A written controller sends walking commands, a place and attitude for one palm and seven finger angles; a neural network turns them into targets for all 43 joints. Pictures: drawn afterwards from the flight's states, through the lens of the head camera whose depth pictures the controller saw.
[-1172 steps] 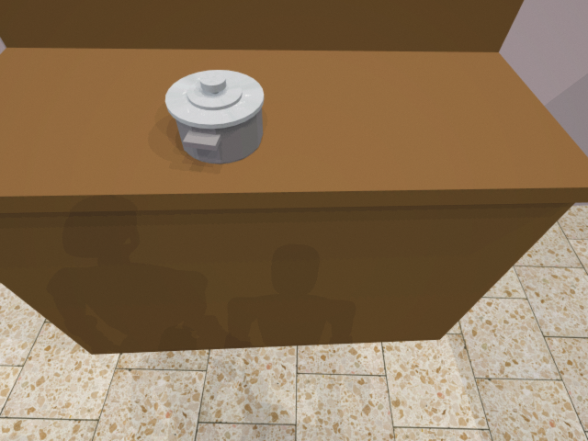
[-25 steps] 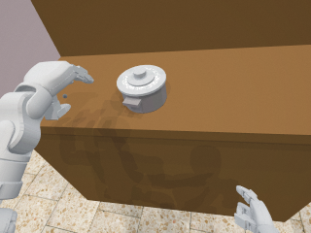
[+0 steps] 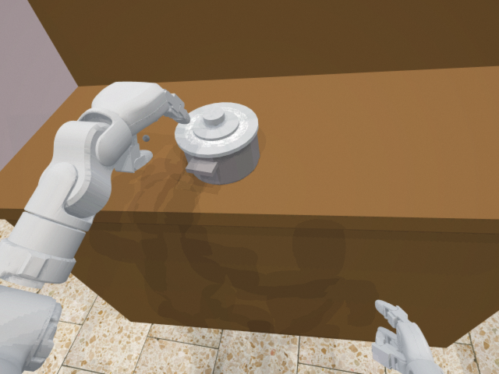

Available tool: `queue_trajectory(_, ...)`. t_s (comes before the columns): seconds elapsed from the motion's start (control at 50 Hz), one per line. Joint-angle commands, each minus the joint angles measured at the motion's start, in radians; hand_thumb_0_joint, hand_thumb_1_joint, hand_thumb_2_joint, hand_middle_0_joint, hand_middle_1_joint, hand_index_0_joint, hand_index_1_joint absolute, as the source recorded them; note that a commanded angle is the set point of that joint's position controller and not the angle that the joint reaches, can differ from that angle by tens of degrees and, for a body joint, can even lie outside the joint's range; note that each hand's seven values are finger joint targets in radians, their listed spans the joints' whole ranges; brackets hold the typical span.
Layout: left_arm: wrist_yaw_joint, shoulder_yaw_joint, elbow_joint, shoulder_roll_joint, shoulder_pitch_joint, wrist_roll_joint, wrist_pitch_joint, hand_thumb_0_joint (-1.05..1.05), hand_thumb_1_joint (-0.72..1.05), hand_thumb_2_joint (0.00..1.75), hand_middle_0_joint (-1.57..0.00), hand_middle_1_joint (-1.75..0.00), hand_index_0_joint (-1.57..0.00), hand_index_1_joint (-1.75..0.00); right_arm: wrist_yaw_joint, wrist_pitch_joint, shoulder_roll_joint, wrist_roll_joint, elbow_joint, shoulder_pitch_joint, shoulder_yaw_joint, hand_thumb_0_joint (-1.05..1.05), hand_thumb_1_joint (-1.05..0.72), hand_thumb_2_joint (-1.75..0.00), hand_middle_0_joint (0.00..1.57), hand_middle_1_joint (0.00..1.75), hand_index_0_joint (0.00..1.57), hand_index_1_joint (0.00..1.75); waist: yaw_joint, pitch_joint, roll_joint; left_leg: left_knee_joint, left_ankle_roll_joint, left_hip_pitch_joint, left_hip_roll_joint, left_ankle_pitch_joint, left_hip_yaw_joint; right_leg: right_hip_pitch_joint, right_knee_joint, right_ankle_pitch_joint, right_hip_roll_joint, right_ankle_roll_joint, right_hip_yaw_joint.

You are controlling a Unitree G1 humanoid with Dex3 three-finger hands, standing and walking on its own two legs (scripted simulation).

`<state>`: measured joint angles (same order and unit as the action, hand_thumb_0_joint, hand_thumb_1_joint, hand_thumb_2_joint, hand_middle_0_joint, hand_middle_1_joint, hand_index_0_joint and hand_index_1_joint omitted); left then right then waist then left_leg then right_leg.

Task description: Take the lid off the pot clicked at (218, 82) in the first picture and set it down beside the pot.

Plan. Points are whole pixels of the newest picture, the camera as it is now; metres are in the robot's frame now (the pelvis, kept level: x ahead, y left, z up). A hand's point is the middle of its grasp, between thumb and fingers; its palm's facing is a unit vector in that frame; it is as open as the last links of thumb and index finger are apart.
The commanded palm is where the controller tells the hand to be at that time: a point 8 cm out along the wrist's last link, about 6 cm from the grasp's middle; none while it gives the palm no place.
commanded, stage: move the open hand above the knob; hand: left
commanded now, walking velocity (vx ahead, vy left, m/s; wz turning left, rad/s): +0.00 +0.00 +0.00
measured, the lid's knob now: (213, 116) +0.52 +0.09 +0.16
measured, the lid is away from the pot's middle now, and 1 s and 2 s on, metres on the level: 0.00 0.00 0.00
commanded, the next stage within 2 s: none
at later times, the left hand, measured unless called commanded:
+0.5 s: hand (177, 119) +0.43 +0.13 +0.22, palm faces -0.09 -0.03 -1.00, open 10.2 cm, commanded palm +0.42 +0.13 +0.28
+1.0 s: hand (210, 79) +0.50 +0.08 +0.24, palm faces -0.13 -0.04 -0.99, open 10.2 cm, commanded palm +0.47 +0.10 +0.28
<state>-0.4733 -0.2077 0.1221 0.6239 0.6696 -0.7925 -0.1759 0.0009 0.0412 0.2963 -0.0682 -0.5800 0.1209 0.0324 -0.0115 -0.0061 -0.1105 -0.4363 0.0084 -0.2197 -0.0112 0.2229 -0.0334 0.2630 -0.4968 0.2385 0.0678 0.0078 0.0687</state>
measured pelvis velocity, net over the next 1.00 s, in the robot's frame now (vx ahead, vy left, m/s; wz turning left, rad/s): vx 0.02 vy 0.00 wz -0.03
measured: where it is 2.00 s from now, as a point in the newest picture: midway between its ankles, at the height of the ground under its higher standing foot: outside the picture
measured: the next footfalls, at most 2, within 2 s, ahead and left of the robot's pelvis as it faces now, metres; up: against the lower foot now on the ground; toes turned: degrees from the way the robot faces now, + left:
none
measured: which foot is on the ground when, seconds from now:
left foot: down 0.00-1.00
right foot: down 0.00-1.00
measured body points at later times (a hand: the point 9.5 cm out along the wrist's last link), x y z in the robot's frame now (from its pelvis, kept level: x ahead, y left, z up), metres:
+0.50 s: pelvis +0.01 +0.00 +0.00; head +0.01 -0.05 +0.45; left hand +0.43 +0.13 +0.27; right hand +0.18 -0.23 -0.12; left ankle +0.00 +0.12 -0.74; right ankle +0.01 -0.12 -0.74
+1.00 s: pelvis +0.02 +0.00 +0.00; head +0.03 -0.05 +0.45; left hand +0.50 +0.08 +0.30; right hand +0.11 -0.26 -0.14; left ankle +0.00 +0.12 -0.74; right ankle +0.01 -0.12 -0.74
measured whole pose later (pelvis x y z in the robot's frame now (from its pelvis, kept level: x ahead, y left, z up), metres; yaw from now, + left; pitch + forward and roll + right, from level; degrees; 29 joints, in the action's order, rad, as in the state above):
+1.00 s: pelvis +0.02 +0.00 +0.00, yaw -2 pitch +4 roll +2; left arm -0.39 -0.27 0.82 0.41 1.18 -0.88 -0.29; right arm -0.02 0.04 0.29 -0.06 -0.69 0.24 0.02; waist 0.08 0.05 -0.09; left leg -0.41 0.01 -0.24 -0.01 0.23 -0.07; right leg 0.32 -0.50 0.25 0.06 0.01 0.03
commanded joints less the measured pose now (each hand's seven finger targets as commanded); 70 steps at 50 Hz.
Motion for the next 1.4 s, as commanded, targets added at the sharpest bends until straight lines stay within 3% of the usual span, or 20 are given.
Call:
queue_trajectory(0.0, 0.055, 0.197, -0.004, 0.170, 0.424, -0.014, -0.057, 0.00, -0.41, 1.67, -0.85, -0.08, -0.85, -0.08, 0.015, -0.038, 0.078, -0.007, 0.148, -0.099, -0.035, 0.00, -0.90, -0.90, 0.20, 0.30, 0.20, 0.30, -0.023, 0.356, 0.114, 0.036, 0.031, 0.080, -0.039, -0.308, 0.021, -0.155, 0.037, -0.311, -0.044, -0.031, -0.008)
queue_trajectory(0.08, 0.010, -0.018, -0.064, -0.088, 0.253, -0.007, -0.084, 0.00, -0.41, 1.67, -0.85, -0.08, -0.85, -0.08, 0.058, 0.010, 0.083, -0.027, 0.200, -0.161, -0.042, 0.00, -0.90, -0.90, 0.20, 0.30, 0.20, 0.30, 0.004, 0.281, 0.167, 0.028, 0.034, 0.073, -0.032, -0.268, -0.007, -0.086, 0.052, -0.282, -0.054, -0.026, 0.011)
queue_trajectory(0.12, 0.025, 0.008, -0.140, -0.006, 0.424, -0.039, -0.083, 0.00, -0.41, 1.67, -0.85, -0.08, -0.85, -0.08, 0.052, 0.018, 0.087, -0.026, 0.199, -0.171, -0.039, 0.00, -0.90, -0.90, 0.20, 0.30, 0.20, 0.30, 0.019, 0.292, 0.159, 0.036, 0.040, 0.079, -0.032, -0.213, 0.000, -0.073, 0.053, -0.225, -0.055, -0.028, 0.008)
queue_trajectory(0.2, 0.084, 0.261, -0.187, 0.345, 0.815, -0.091, -0.072, 0.00, -0.41, 1.67, -0.85, -0.08, -0.85, -0.08, 0.009, -0.028, 0.081, -0.003, 0.152, -0.098, -0.032, 0.00, -0.90, -0.90, 0.20, 0.30, 0.20, 0.30, 0.003, 0.465, 0.072, 0.036, 0.045, 0.131, -0.041, -0.303, 0.035, -0.190, 0.022, -0.302, -0.059, -0.040, -0.023)
queue_trajectory(0.24, 0.110, 0.315, -0.124, 0.387, 0.816, -0.062, -0.066, 0.00, -0.41, 1.67, -0.85, -0.08, -0.85, -0.08, 0.005, -0.042, 0.092, 0.002, 0.126, -0.064, -0.035, 0.00, -0.90, -0.90, 0.20, 0.30, 0.20, 0.30, -0.005, 0.493, 0.036, 0.020, 0.041, 0.144, -0.038, -0.345, 0.042, -0.210, 0.018, -0.344, -0.055, -0.043, -0.026)
queue_trajectory(0.36, 0.063, 0.002, 0.196, -0.086, 0.357, -0.031, -0.121, 0.00, -0.41, 1.67, -0.85, -0.08, -0.85, -0.08, 0.049, 0.013, 0.084, -0.020, 0.142, -0.105, -0.036, 0.00, -0.90, -0.90, 0.20, 0.30, 0.20, 0.30, 0.001, 0.274, 0.218, 0.046, 0.023, 0.035, -0.023, -0.266, -0.011, -0.097, 0.042, -0.290, -0.053, -0.028, 0.011)
queue_trajectory(0.42, 0.056, -0.084, 0.042, -0.134, 0.513, -0.054, -0.125, 0.00, -0.41, 1.67, -0.85, -0.08, -0.85, -0.08, 0.056, 0.037, 0.083, -0.027, 0.178, -0.154, -0.039, 0.00, -0.90, -0.90, 0.20, 0.30, 0.20, 0.30, 0.031, 0.284, 0.186, 0.036, 0.033, 0.058, -0.028, -0.203, -0.013, -0.059, 0.047, -0.233, -0.054, -0.030, 0.011)
queue_trajectory(0.54, 0.140, 0.194, -0.038, 0.287, 1.080, -0.079, -0.093, 0.00, -0.41, 1.67, -0.85, -0.08, -0.85, -0.08, 0.000, -0.042, 0.090, -0.004, 0.099, -0.042, -0.041, 0.00, -0.90, -0.90, 0.20, 0.30, 0.20, 0.30, 0.042, 0.519, 0.031, 0.017, 0.048, 0.165, -0.040, -0.263, 0.040, -0.166, 0.024, -0.292, -0.061, -0.044, -0.030)
queue_trajectory(0.64, 0.138, 0.039, 0.503, -0.021, 0.721, -0.049, -0.136, 0.00, -0.41, 1.67, -0.85, -0.08, -0.85, -0.08, 0.000, -0.013, 0.091, -0.010, 0.038, 0.004, -0.033, 0.00, -0.90, -0.90, 0.20, 0.30, 0.20, 0.30, 0.044, 0.258, 0.220, 0.059, 0.027, 0.011, -0.027, -0.191, 0.004, -0.072, 0.050, -0.251, -0.055, -0.033, 0.003)
queue_trajectory(0.74, 0.110, -0.139, 0.419, -0.216, 0.817, -0.084, -0.150, 0.00, -0.41, 1.67, -0.85, -0.08, -0.85, -0.08, 0.019, 0.023, 0.088, -0.014, 0.099, -0.047, -0.040, 0.00, -0.90, -0.90, 0.20, 0.30, 0.20, 0.30, 0.074, 0.309, 0.186, 0.038, 0.037, 0.041, -0.034, -0.145, -0.004, -0.032, 0.048, -0.214, -0.051, -0.032, -0.007)
queue_trajectory(0.8, 0.114, 0.024, 0.208, 0.059, 1.149, -0.125, -0.115, 0.00, -0.41, 1.67, -0.85, -0.08, -0.85, -0.08, -0.003, -0.025, 0.078, 0.002, 0.105, -0.024, -0.046, 0.00, -0.90, -0.90, 0.20, 0.30, 0.20, 0.30, 0.068, 0.572, 0.116, 0.022, 0.060, 0.136, -0.049, -0.237, 0.016, -0.182, 0.021, -0.328, -0.050, -0.033, -0.046)
queue_trajectory(0.86, 0.129, 0.179, 0.311, 0.255, 1.230, -0.127, -0.099, 0.00, -0.41, 1.67, -0.85, -0.08, -0.85, -0.08, -0.036, -0.059, 0.077, 0.015, 0.055, 0.031, -0.037, 0.00, -0.90, -0.90, 0.20, 0.30, 0.20, 0.30, 0.057, 0.615, 0.153, 0.030, 0.069, 0.103, -0.054, -0.271, 0.016, -0.258, 0.013, -0.411, -0.047, -0.025, -0.058)
queue_trajectory(0.94, 0.122, 0.043, 0.695, 0.003, 0.889, -0.097, -0.141, 0.00, -0.41, 1.67, -0.85, -0.08, -0.85, -0.08, -0.025, -0.039, 0.098, 0.002, 0.012, 0.076, -0.044, 0.00, -0.90, -0.90, 0.20, 0.30, 0.20, 0.30, 0.056, 0.301, 0.273, 0.064, 0.051, -0.017, -0.035, -0.213, -0.009, -0.120, 0.047, -0.350, -0.049, -0.021, -0.018)
queue_trajectory(0.98, 0.096, 0.027, 0.693, -0.016, 0.778, -0.113, -0.151, 0.00, -0.41, 1.67, -0.85, -0.08, -0.85, -0.08, -0.010, -0.027, 0.106, 0.005, 0.050, 0.043, -0.039, 0.00, -0.90, -0.90, 0.20, 0.30, 0.20, 0.30, 0.031, 0.310, 0.265, 0.062, 0.046, -0.020, -0.035, -0.222, -0.019, -0.138, 0.037, -0.362, -0.044, -0.019, -0.023)
queue_trajectory(1.04, 0.052, -0.096, 0.498, -0.153, 0.807, -0.105, -0.139, 0.00, -0.41, 1.67, -0.85, -0.08, -0.85, -0.08, 0.006, -0.008, 0.100, -0.005, 0.098, 0.012, -0.052, 0.00, -0.90, -0.90, 0.20, 0.30, 0.20, 0.30, 0.060, 0.386, 0.213, 0.037, 0.061, 0.052, -0.039, -0.273, -0.025, -0.136, 0.041, -0.408, -0.041, -0.024, -0.025)
queue_trajectory(1.12, 0.042, 0.024, 0.164, 0.068, 1.161, -0.113, -0.091, 0.00, -0.41, 1.67, -0.85, -0.08, -0.85, -0.08, -0.013, -0.052, 0.075, 0.000, 0.117, 0.009, -0.056, 0.00, -0.90, -0.90, 0.20, 0.30, 0.20, 0.30, 0.074, 0.585, 0.127, 0.014, 0.084, 0.175, -0.052, -0.357, 0.004, -0.211, 0.021, -0.477, -0.047, -0.024, -0.055)
queue_trajectory(1.2, 0.091, 0.135, 0.426, 0.169, 1.102, -0.107, -0.099, 0.00, -0.41, 1.67, -0.85, -0.08, -0.85, -0.08, -0.036, -0.073, 0.085, 0.005, 0.030, 0.082, -0.045, 0.00, -0.90, -0.90, 0.20, 0.30, 0.20, 0.30, 0.061, 0.417, 0.192, 0.050, 0.071, 0.092, -0.041, -0.267, 0.009, -0.153, 0.044, -0.381, -0.058, -0.026, -0.029)
queue_trajectory(1.24, 0.108, 0.091, 0.551, 0.085, 0.979, -0.098, -0.117, 0.00, -0.41, 1.67, -0.85, -0.08, -0.85, -0.08, -0.027, -0.059, 0.102, 0.003, 0.014, 0.083, -0.049, 0.00, -0.90, -0.90, 0.20, 0.30, 0.20, 0.30, 0.052, 0.347, 0.175, 0.055, 0.059, 0.057, -0.039, -0.262, 0.000, -0.118, 0.046, -0.361, -0.052, -0.032, -0.018)
queue_trajectory(1.34, 0.065, -0.123, 0.401, -0.189, 0.829, -0.106, -0.131, 0.00, -0.41, 1.67, -0.85, -0.08, -0.85, -0.08, 0.021, -0.025, 0.084, -0.004, 0.092, -0.005, -0.058, 0.00, -0.90, -0.90, 0.20, 0.30, 0.20, 0.30, 0.061, 0.427, 0.158, 0.013, 0.056, 0.138, -0.029, -0.387, 0.005, -0.092, 0.032, -0.398, -0.048, -0.037, -0.017)
queue_trajectory(1.38, 0.048, -0.100, 0.347, -0.135, 0.910, -0.111, -0.140, 0.00, -0.41, 1.67, -0.85, -0.08, -0.85, -0.08, 0.018, -0.014, 0.082, -0.005, 0.103, -0.026, -0.052, 0.00, -0.90, -0.90, 0.20, 0.30, 0.20, 0.30, 0.074, 0.429, 0.180, 0.018, 0.060, 0.132, -0.033, -0.326, 0.003, -0.091, 0.041, -0.373, -0.053, -0.033, -0.018)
